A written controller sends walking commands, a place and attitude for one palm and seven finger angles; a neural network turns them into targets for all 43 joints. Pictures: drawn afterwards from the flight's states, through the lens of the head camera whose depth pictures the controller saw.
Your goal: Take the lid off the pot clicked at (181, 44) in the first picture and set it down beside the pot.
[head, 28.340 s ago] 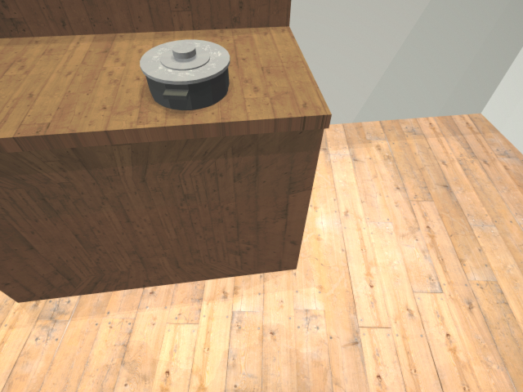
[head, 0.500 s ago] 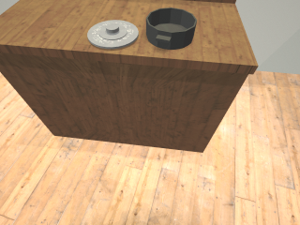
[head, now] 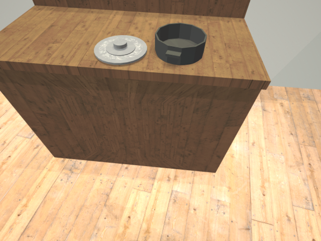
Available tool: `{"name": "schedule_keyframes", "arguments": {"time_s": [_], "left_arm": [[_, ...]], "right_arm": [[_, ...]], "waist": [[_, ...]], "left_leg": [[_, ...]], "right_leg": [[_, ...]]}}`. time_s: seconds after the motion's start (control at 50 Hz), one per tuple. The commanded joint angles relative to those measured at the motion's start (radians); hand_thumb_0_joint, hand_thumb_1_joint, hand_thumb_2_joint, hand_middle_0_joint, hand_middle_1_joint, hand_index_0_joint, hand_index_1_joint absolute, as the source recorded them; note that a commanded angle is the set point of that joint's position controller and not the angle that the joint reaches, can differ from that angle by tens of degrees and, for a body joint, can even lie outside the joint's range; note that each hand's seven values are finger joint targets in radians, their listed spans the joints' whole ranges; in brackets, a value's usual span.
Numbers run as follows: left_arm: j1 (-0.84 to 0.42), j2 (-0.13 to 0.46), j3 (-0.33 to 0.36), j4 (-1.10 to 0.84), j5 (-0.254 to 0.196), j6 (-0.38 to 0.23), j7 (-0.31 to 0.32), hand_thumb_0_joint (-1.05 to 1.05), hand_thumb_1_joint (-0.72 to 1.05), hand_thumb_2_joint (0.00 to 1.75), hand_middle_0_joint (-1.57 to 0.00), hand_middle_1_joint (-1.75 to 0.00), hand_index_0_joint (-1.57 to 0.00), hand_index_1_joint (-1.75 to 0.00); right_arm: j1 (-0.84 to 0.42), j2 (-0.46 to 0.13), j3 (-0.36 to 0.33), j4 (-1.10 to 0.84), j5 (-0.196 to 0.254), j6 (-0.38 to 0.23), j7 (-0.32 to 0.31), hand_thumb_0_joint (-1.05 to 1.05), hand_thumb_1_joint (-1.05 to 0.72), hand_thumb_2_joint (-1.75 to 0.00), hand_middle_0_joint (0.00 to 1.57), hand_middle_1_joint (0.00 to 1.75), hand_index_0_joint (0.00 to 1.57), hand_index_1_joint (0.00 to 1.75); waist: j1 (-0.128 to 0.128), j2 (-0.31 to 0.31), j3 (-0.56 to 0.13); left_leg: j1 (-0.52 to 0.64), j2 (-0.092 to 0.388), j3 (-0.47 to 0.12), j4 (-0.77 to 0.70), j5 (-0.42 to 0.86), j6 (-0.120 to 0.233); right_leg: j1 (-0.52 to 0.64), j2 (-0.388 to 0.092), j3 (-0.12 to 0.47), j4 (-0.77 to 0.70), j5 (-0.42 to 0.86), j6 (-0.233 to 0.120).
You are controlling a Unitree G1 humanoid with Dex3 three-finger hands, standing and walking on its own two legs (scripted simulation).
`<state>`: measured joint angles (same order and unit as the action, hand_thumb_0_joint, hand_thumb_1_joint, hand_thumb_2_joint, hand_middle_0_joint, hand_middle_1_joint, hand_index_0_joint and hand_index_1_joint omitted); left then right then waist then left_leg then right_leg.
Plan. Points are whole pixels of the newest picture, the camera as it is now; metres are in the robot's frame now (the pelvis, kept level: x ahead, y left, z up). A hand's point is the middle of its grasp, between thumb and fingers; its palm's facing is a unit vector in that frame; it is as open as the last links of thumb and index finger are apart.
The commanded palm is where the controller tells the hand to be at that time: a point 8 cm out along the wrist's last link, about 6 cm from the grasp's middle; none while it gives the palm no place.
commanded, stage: let the arm hang, fingers relaxed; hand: left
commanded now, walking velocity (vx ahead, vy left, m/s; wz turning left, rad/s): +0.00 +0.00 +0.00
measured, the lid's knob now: (120, 43) +0.78 +0.19 +0.08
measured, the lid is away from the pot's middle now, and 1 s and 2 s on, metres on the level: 0.24 0.24 0.24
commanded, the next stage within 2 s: look to check the result in 1.04 s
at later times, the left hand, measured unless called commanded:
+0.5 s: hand out of the picture +0.00 +0.18 -0.18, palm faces +0.02 -0.98 -0.19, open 7.3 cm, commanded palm none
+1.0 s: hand out of the picture -0.01 +0.17 -0.18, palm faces +0.02 -0.98 -0.19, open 7.3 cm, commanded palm none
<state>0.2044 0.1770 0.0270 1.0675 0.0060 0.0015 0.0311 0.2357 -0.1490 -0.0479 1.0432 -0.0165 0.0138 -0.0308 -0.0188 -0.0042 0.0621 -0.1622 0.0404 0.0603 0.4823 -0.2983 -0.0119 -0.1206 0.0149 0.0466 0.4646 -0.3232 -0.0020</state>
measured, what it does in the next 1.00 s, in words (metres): stands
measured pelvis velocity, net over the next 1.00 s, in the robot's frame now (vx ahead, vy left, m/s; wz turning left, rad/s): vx -0.01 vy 0.00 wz -0.01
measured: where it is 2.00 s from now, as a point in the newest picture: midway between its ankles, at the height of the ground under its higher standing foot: outside the picture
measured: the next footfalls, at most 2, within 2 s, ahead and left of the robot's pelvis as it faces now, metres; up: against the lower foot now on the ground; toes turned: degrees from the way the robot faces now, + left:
none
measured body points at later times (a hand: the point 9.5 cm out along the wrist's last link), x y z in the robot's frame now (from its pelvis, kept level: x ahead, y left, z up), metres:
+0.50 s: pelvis -0.01 +0.00 +0.00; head +0.03 +0.01 +0.45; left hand +0.01 +0.23 -0.16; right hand -0.02 -0.21 -0.16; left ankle -0.03 +0.12 -0.74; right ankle -0.05 -0.12 -0.74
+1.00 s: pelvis -0.01 +0.00 +0.00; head +0.01 +0.01 +0.45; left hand -0.01 +0.23 -0.16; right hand -0.02 -0.21 -0.16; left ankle -0.03 +0.12 -0.74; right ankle -0.05 -0.12 -0.74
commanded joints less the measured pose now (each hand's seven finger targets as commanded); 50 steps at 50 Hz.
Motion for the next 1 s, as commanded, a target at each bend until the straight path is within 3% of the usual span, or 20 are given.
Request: {"name": "schedule_keyframes", "arguments": {"time_s": [0.0, 0.22, 0.28, 0.52, 0.98], "left_arm": [[0.06, 0.103, 0.023, -0.03, 0.001, -0.012, 0.009, 0.0, 0.9, 0.9, -0.2, -0.3, -0.2, -0.3], [0.078, 0.087, 0.02, -0.014, 0.0, -0.011, 0.01, 0.0, 0.9, 0.9, -0.2, -0.3, -0.2, -0.3], [0.083, 0.083, 0.02, -0.008, 0.001, -0.011, 0.01, 0.0, 0.9, 0.9, -0.2, -0.3, -0.2, -0.3], [0.107, 0.064, 0.018, 0.014, 0.002, -0.014, 0.013, 0.0, 0.9, 0.9, -0.2, -0.3, -0.2, -0.3], [0.114, 0.058, 0.019, 0.019, 0.003, -0.014, 0.012, 0.0, 0.9, 0.9, -0.2, -0.3, -0.2, -0.3]], "right_arm": [[0.078, -0.093, -0.015, -0.029, 0.003, -0.008, -0.007, 0.0, -0.9, -0.9, 0.2, 0.3, 0.2, 0.3], [0.1, -0.082, -0.013, -0.015, 0.005, -0.009, -0.009, 0.0, -0.9, -0.9, 0.2, 0.3, 0.2, 0.3], [0.111, -0.078, -0.013, -0.008, 0.005, -0.009, -0.01, 0.0, -0.9, -0.9, 0.2, 0.3, 0.2, 0.3], [0.126, -0.058, -0.013, 0.006, 0.008, -0.008, -0.01, 0.0, -0.9, -0.9, 0.2, 0.3, 0.2, 0.3], [0.116, -0.056, -0.015, 0.01, 0.007, -0.009, -0.009, 0.0, -0.9, -0.9, 0.2, 0.3, 0.2, 0.3]], "waist": [[0.005, 0.015, -0.022], [0.005, 0.006, -0.019], [0.004, 0.034, -0.02], [0.004, -0.001, 0.003], [0.005, 0.017, 0.017]], "left_leg": [[0.052, 0.066, -0.05, -0.051, 0.311, 0.058], [0.061, 0.069, -0.054, -0.066, 0.287, 0.064], [0.067, 0.073, -0.055, -0.075, 0.28, 0.065], [0.05, 0.067, -0.051, -0.076, 0.232, 0.063], [0.04, 0.069, -0.054, -0.085, 0.202, 0.061]], "right_leg": [[-0.052, -0.081, 0.033, -0.065, 0.369, -0.034], [-0.057, -0.076, 0.03, -0.075, 0.33, -0.032], [-0.065, -0.072, 0.029, -0.073, 0.31, -0.032], [-0.077, -0.074, 0.042, -0.088, 0.297, -0.034], [-0.101, -0.072, 0.053, -0.091, 0.267, -0.036]]}}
